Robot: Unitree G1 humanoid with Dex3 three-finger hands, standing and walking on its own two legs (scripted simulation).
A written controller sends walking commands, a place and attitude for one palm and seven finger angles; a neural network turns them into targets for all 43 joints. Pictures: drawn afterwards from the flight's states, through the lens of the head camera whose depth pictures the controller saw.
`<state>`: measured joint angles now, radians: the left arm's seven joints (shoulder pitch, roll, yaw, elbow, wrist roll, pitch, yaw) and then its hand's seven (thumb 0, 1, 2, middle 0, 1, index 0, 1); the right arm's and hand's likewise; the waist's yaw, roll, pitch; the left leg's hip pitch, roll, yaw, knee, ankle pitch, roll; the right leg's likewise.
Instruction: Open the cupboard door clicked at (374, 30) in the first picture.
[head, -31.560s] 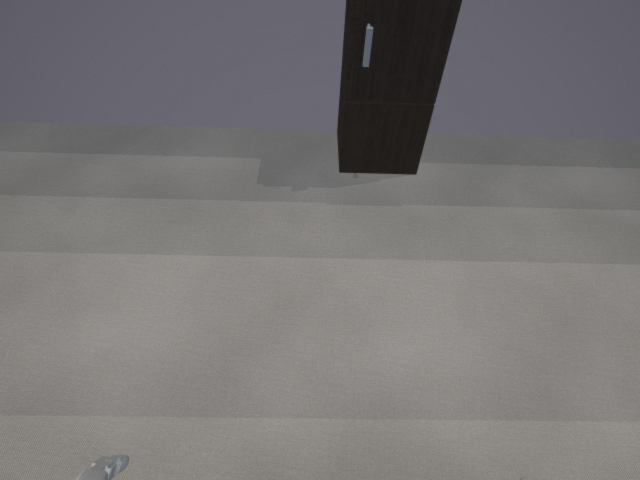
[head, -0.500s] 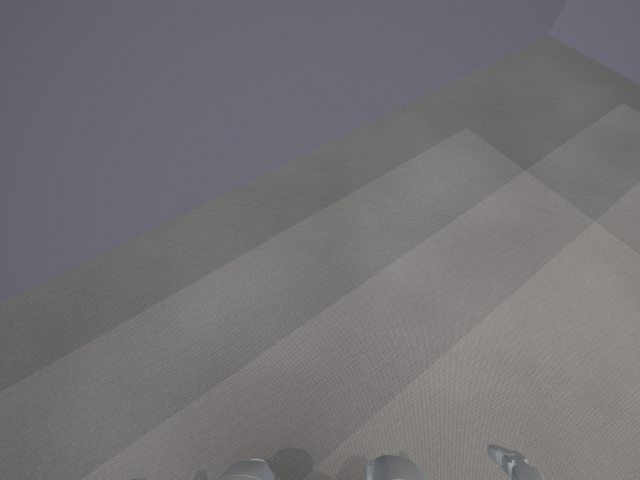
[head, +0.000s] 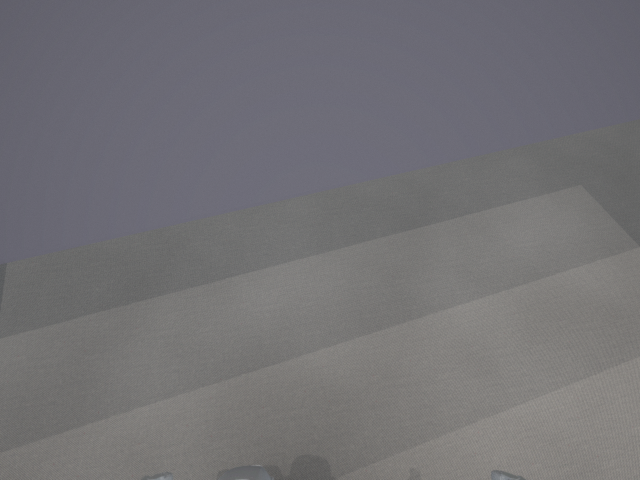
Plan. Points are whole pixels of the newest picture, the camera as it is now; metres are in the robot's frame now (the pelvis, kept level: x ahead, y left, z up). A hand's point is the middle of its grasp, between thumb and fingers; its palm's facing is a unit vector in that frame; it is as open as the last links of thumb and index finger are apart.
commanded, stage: turn to face it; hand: left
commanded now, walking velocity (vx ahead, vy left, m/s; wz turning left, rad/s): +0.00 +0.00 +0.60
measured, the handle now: out of the picture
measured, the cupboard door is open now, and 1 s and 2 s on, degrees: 51 51 51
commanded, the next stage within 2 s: none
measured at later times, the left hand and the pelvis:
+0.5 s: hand out of the picture +0.08 +0.19 -0.14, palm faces +0.27 -0.91 -0.31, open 7.4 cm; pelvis +0.02 -0.05 +0.00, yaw +17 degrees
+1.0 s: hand out of the picture -0.03 +0.19 -0.17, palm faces +0.60 -0.76 -0.25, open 7.4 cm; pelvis +0.04 -0.03 +0.00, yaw +35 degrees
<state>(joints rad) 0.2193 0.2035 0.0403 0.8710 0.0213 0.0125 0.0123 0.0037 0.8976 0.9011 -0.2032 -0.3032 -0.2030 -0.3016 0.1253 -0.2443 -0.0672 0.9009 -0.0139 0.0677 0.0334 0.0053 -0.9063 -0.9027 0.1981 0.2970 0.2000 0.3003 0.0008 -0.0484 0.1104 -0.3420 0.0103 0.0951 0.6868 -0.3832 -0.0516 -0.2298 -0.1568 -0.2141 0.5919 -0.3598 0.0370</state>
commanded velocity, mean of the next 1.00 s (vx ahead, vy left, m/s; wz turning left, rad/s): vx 0.00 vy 0.00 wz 0.60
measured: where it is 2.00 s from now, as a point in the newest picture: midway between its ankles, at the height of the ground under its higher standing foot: outside the picture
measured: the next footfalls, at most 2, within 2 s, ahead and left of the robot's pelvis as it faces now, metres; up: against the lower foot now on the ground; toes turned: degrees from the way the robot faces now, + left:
left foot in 0.02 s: +0.04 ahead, +0.11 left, +0.00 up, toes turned +6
right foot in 0.44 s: +0.07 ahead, -0.15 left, +0.00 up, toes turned +12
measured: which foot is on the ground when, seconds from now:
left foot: up 0.00-0.00, down 0.02-0.42, up 0.44-0.78, down 0.80-1.00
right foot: down 0.00-0.02, up 0.04-0.42, down 0.44-0.80, up 0.82-1.00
